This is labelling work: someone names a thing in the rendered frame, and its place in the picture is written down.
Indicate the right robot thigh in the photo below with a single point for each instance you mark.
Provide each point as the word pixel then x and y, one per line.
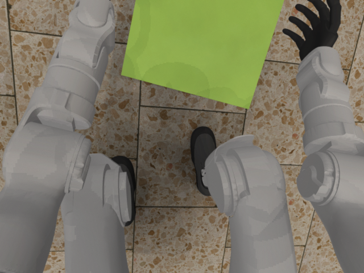
pixel 244 186

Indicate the right robot foot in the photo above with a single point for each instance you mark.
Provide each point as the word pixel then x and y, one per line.
pixel 203 143

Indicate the robot right upper arm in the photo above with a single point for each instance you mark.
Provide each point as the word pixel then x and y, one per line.
pixel 334 184

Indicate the robot right hand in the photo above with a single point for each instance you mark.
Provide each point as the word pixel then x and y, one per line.
pixel 325 28

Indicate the left robot forearm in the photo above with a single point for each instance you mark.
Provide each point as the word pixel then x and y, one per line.
pixel 69 90

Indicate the carton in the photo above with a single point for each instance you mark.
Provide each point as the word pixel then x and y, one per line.
pixel 210 48

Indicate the robot left upper arm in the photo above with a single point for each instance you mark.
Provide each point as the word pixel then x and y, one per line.
pixel 44 164

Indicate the right robot forearm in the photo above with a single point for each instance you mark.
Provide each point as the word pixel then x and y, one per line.
pixel 324 103

